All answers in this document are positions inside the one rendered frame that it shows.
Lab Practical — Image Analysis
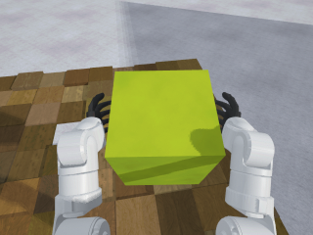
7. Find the robot right upper arm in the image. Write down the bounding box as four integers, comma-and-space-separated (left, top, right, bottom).
215, 215, 274, 235

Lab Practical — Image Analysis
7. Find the robot right hand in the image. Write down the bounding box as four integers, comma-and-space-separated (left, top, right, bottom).
214, 92, 242, 134

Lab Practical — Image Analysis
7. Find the left robot forearm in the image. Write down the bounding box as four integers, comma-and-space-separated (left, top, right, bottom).
52, 117, 107, 235

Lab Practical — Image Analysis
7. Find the robot left hand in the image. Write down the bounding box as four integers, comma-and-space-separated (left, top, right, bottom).
86, 92, 112, 133

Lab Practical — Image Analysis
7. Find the right robot forearm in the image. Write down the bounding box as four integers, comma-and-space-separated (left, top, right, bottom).
221, 117, 277, 235

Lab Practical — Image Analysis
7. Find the robot left upper arm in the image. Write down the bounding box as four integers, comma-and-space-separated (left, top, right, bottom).
55, 216, 111, 235

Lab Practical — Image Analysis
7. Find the carton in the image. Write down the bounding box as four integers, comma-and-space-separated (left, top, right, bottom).
105, 70, 226, 186

